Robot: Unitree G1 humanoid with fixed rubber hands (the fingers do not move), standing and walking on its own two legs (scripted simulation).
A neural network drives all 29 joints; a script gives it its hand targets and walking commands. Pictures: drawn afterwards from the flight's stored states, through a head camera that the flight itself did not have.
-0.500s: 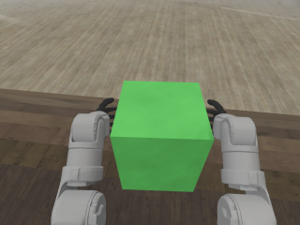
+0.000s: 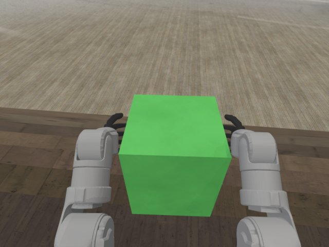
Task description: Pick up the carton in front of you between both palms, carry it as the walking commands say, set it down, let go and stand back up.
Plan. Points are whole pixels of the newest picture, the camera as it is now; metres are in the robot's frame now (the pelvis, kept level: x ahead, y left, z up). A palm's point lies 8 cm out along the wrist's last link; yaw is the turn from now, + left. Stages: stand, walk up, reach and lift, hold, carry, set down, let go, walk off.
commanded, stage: carry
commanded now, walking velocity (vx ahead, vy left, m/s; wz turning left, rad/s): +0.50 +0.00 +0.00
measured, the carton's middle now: (172, 156) +0.34 +0.00 +0.05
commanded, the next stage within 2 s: none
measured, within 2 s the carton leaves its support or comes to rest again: neither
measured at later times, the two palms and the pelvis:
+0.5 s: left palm (135, 93) +0.53 +0.11 +0.12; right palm (233, 93) +0.53 -0.19 +0.12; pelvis +0.18 -0.04 +0.00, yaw -2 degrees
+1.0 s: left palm (142, 57) +0.80 +0.11 +0.10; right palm (216, 59) +0.78 -0.18 +0.11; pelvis +0.43 -0.01 -0.01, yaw -2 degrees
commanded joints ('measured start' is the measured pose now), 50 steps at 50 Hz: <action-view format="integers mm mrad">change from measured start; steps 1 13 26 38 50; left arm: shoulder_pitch -776 -823 -706 -755 -631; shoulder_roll -1096 -1116 -1081 -1125 -1026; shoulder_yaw -595 -598 -649 -669 -680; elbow -89 -156 -164 -209 -213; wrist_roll -403 -420 -446 -405 -342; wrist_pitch -41 -71 -51 -92 -61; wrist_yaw -231 -235 -263 -220 -191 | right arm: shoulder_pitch -789 -795 -638 -740 -638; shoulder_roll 1098 1155 1052 1122 1027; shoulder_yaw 597 592 613 662 670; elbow -140 -121 -140 -247 -227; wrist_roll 463 468 374 484 469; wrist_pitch -38 -67 -47 -86 -53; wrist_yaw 235 229 189 251 253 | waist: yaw -42 63 103 -11 -56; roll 106 -41 -131 27 72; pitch -167 -324 -270 -407 -419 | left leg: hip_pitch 254 -645 -656 253 351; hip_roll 297 65 25 269 233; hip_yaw -352 -130 -18 -462 -348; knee -224 766 201 -112 96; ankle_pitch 312 -40 305 470 764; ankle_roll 173 -9 -34 178 192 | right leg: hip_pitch -263 552 583 -252 -496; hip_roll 12 -255 -127 40 -4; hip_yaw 47 546 287 232 170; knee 125 -278 -196 681 578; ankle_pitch -88 131 669 -116 76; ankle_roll -11 -201 -159 8 24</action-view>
